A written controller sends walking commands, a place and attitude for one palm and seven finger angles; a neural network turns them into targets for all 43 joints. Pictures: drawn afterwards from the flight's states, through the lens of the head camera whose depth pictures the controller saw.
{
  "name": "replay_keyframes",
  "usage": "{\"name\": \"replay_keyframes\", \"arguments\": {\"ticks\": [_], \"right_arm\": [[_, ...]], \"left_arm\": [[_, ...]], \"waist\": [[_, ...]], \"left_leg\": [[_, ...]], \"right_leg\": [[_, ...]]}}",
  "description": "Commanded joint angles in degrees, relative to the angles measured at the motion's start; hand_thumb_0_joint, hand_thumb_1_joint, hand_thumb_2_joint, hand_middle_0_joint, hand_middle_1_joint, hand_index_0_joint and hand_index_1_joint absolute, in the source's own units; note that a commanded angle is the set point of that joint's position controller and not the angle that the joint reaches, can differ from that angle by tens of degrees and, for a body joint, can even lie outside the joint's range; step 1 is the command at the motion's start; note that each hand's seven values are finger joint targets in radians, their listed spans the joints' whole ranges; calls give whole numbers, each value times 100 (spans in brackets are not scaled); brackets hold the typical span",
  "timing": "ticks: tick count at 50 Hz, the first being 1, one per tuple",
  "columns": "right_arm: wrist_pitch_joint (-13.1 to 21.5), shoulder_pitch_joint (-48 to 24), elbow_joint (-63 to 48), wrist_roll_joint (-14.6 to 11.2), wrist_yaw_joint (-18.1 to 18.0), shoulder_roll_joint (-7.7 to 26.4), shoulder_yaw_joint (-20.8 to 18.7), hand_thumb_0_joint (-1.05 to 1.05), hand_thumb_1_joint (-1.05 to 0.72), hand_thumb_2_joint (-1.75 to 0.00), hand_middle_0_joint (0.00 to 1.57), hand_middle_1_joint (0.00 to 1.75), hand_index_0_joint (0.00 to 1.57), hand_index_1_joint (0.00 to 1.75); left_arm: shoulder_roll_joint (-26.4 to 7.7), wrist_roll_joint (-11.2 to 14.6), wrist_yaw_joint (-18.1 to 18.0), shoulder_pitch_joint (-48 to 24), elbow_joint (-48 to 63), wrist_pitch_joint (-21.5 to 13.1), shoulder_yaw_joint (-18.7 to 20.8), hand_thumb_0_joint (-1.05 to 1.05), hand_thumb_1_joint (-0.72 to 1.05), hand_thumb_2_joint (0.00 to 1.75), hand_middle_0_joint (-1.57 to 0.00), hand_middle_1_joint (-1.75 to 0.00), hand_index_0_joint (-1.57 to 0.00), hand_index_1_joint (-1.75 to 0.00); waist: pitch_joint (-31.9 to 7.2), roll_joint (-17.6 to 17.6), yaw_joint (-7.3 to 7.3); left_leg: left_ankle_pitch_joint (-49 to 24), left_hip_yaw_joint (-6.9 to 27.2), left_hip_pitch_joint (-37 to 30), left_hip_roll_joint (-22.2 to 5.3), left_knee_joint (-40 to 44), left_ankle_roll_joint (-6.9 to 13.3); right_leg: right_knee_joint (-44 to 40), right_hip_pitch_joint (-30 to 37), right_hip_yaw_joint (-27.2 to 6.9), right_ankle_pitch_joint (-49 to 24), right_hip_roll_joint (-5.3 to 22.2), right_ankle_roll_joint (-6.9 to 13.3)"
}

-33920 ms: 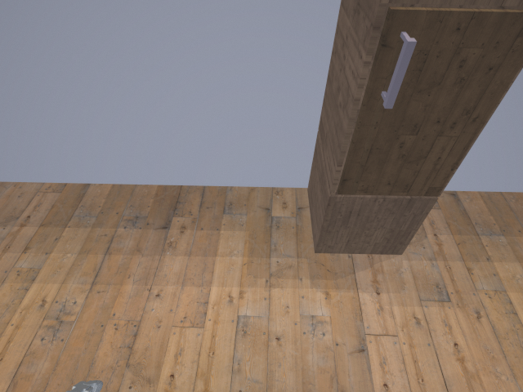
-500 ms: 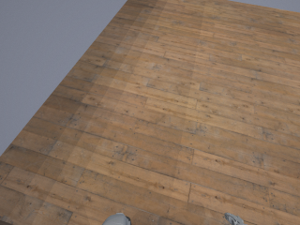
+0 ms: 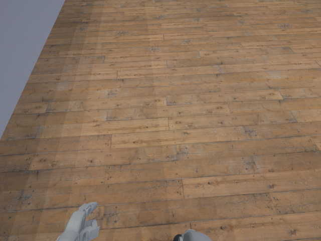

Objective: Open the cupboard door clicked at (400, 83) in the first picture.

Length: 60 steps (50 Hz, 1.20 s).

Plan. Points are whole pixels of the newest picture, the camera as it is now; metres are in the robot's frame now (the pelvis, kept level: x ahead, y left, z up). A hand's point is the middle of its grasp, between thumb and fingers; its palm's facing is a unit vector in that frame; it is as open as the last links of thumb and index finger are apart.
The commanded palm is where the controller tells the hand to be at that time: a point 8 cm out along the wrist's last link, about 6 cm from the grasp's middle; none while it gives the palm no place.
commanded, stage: walk to a spot facing it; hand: left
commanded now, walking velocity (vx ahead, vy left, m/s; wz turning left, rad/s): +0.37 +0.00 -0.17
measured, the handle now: out of the picture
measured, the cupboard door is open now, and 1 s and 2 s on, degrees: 44 44 44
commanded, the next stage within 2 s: turn to face it in 0.40 s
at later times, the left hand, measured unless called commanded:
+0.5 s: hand (108, 234) +0.17 +0.15 -0.16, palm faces +0.05 -0.99 -0.13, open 7.3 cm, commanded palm none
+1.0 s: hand (115, 129) +0.50 +0.17 -0.13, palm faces +0.15 -0.95 -0.28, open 7.3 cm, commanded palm none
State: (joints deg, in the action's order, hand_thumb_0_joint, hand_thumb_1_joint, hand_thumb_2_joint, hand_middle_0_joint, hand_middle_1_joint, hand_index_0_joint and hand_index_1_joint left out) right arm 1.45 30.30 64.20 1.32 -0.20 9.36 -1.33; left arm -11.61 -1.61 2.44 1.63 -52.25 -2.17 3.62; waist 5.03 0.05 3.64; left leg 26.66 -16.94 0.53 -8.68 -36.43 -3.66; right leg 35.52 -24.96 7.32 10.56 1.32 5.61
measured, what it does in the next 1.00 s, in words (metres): walks ahead: left foot, then right foot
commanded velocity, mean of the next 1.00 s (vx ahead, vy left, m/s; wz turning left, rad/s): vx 0.16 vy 0.00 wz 0.28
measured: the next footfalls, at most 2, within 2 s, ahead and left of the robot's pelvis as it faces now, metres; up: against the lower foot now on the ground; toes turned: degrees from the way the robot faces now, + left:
left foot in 0.50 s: +0.40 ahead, +0.10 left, +0.00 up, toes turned +4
right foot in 0.90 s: +0.47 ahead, -0.14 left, +0.00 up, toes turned +1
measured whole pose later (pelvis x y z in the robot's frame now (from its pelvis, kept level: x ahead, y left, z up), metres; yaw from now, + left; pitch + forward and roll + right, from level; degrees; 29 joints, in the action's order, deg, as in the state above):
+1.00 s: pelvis +0.41 -0.04 +0.02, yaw +9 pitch +1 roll +2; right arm -3.3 16.5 60.0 0.7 0.1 11.5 -4.0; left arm -10.8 -1.0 -1.4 7.1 -52.7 -1.6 2.7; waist 3.6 1.6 2.5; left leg 29.8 -0.7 24.8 0.4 -60.8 -2.4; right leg 33.5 -16.7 7.3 17.6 4.1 1.5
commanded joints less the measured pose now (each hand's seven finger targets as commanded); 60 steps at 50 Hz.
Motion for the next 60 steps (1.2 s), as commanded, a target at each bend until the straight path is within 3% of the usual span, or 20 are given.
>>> {"name": "replay_keyframes", "arguments": {"ticks": [1, 3, 6, 19, 21, 23, 24, 25, 26, 29, 31, 34, 40, 43, 44, 45, 46, 48, 51, 60], "right_arm": [[233, -932, -864, -92, -20, 634, -207, 0, -90, -90, 20, 30, 20, 30], [140, -1010, -685, -25, -37, 473, -205, 0, -90, -90, 20, 30, 20, 30], [-20, -524, -415, 27, 2, 170, -163, 0, -90, -90, 20, 30, 20, 30], [104, -2808, -1060, -52, 176, 297, -170, 0, -90, -90, 20, 30, 20, 30], [145, -2689, -1008, -44, 143, 332, -167, 0, -90, -90, 20, 30, 20, 30], [200, -1602, -649, 2, 30, 512, -199, 0, -90, -90, 20, 30, 20, 30], [222, -785, -417, 48, -23, 852, -277, 0, -90, -90, 20, 30, 20, 30], [240, -160, -345, 148, -98, 1419, -398, 0, -90, -90, 20, 30, 20, 30], [140, 156, -278, 45, -107, 1460, -390, 0, -90, -90, 20, 30, 20, 30], [202, -1148, -593, -19, -170, 781, -212, 0, -90, -90, 20, 30, 20, 30], [284, -1310, -594, -26, -186, 576, -123, 0, -90, -90, 20, 30, 20, 30], [188, -1362, -671, -12, -164, 674, -205, 0, -90, -90, 20, 30, 20, 30], [-76, -1446, -830, 30, -98, 1007, -312, 0, -90, -90, 20, 30, 20, 30], [-148, -1625, -957, -8, -79, 1084, -362, 0, -90, -90, 20, 30, 20, 30], [-144, -1615, -1015, -64, -36, 898, -357, 0, -90, -90, 20, 30, 20, 30], [-130, -1447, -1115, -84, 4, 505, -302, 0, -90, -90, 20, 30, 20, 30], [-182, -1520, -1116, -42, -15, 665, -346, 0, -90, -90, 20, 30, 20, 30], [-297, -1622, -1039, -56, 15, 678, -366, 0, -90, -90, 20, 30, 20, 30], [-404, -1746, -1047, -49, 124, 497, -309, 0, -90, -90, 20, 30, 20, 30], [-369, -2548, -1522, -70, 220, 533, -255, 0, -90, -90, 20, 30, 20, 30]], "left_arm": [[-1403, 141, -257, 2216, -447, -76, 343, 0, 90, 90, -20, -30, -20, -30], [-713, 137, -289, 1413, -317, -110, 132, 0, 90, 90, -20, -30, -20, -30], [-389, 83, -275, 1250, -400, -220, 51, 0, 90, 90, -20, -30, -20, -30], [-385, 61, -335, 2405, -1121, -356, -60, 0, 90, 90, -20, -30, -20, -30], [-489, 63, -355, 2347, -1184, -351, -40, 0, 90, 90, -20, -30, -20, -30], [-548, 101, -365, 2231, -1182, -329, -14, 0, 90, 90, -20, -30, -20, -30], [-438, 118, -364, 2296, -1154, -311, -20, 0, 90, 90, -20, -30, -20, -30], [-117, 193, -337, 2686, -1059, -299, -63, 0, 90, 90, -20, -30, -20, -30], [-50, 152, -356, 2304, -865, -362, -103, 0, 90, 90, -20, -30, -20, -30], [31, 47, -335, 1851, -815, -145, -68, 0, 90, 90, -20, -30, -20, -30], [277, 10, -294, 2049, -860, -7, -98, 0, 90, 90, -20, -30, -20, -30], [272, 18, -327, 1984, -740, 128, -49, 0, 90, 90, -20, -30, -20, -30], [-89, 46, -321, 1208, -225, 203, 52, 0, 90, 90, -20, -30, -20, -30], [-335, 82, -340, 1463, -162, 99, 133, 0, 90, 90, -20, -30, -20, -30], [-707, 35, -382, 1726, -171, 21, 202, 0, 90, 90, -20, -30, -20, -30], [-1239, -23, -438, 1944, -203, -12, 293, 0, 90, 90, -20, -30, -20, -30], [-1299, 49, -456, 2044, -148, 1, 242, 0, 90, 90, -20, -30, -20, -30], [-960, 39, -495, 1408, -6, 24, 164, 0, 90, 90, -20, -30, -20, -30], [-716, 32, -482, 1079, 154, 42, 92, 0, 90, 90, -20, -30, -20, -30], [-1082, -34, -430, 1415, 146, 80, 230, 0, 90, 90, -20, -30, -20, -30]], "waist": [[-1087, -1160, -1050], [-382, -380, -519], [-248, -465, -121], [133, -463, -526], [56, -448, -353], [-498, -412, 137], [-1022, -47, 404], [-1847, 1133, 448], [-1748, 948, 465], [-239, 744, -195], [-408, 503, -457], [-667, 448, -491], [-430, 891, -405], [-571, 548, -627], [-775, -215, -736], [-1050, -1777, -775], [-1096, -1633, -840], [-823, -1335, -538], [-518, -1014, -333], [-563, -1119, -522]], "left_leg": [[52, 1526, 3950, 232, -4443, 246], [-712, 1671, 3428, -138, -3776, 214], [-1055, 1456, 2874, -82, -2775, 124], [-1569, 1197, 3530, 306, -523, 257], [-1365, 982, 2969, 567, -82, 381], [-1831, 717, 1301, 934, 605, 528], [-2604, 1312, -302, 376, 696, 731], [-3708, 3349, -1715, -1295, 652, 1533], [-4956, 3863, -1274, -1841, 1301, 1927], [-3599, 3130, 1059, -1226, 2006, 1587], [-4603, 2304, 1338, -707, 1957, 1341], [-4702, 2059, 1522, -491, 1788, 1303], [-3185, 2705, 1887, -410, 1669, 1292], [-2792, 2771, 2160, -121, 1032, 939], [-1861, 2402, 2788, 302, 338, 602], [517, 1442, 3569, 1155, -1216, 168], [1195, 1709, 3489, 950, -2546, 156], [491, 1840, 3559, 612, -3611, 59], [-191, 1585, 3282, 531, -3273, -1], [-210, 916, 2602, 680, -753, 117]], "right_leg": [[-1977, 3362, -3558, -88, 2245, 987], [-2244, 1783, -2422, 43, 1757, 630], [-2509, 1086, -1418, -352, 1207, 449], [-2207, 2748, -1302, -2739, 1287, 406], [-1756, 2854, -1097, -3889, 1259, 342], [-520, 2496, -766, -4679, 971, 88], [661, 1457, -746, -3414, 714, -120], [2462, -34, -282, -487, -27, -375], [3776, -257, -523, 2167, -325, -306], [4088, -636, -854, 1278, 420, -563], [3063, -166, -727, 1022, 480, -728], [1973, 300, -528, 888, 332, -839], [799, 572, -354, 714, 55, -883], [-735, 1652, -324, -17, 60, -838], [-1285, 2554, -1050, -761, 809, -671], [-1564, 3209, -2376, -2046, 2430, -40], [-1542, 2809, -2529, -2712, 2926, 400], [-1473, 2275, -1797, -2463, 2385, 353], [-1520, 1709, -523, -2451, 1880, -9], [-934, 2221, 160, -3171, 2049, -25]]}}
